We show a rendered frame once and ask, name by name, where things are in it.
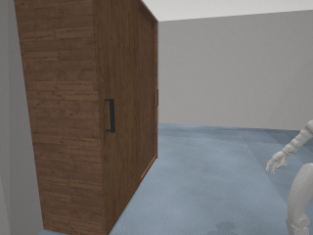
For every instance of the right robot hand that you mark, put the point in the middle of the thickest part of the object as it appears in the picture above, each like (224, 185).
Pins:
(280, 158)

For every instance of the wardrobe door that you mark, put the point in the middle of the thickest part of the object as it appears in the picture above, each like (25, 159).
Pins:
(147, 74)
(118, 69)

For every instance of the right robot shin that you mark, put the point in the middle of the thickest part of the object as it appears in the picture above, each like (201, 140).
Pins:
(294, 230)

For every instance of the robot right forearm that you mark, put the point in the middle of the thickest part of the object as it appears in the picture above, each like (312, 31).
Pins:
(298, 141)

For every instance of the right robot thigh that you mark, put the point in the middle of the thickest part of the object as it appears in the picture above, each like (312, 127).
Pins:
(300, 195)

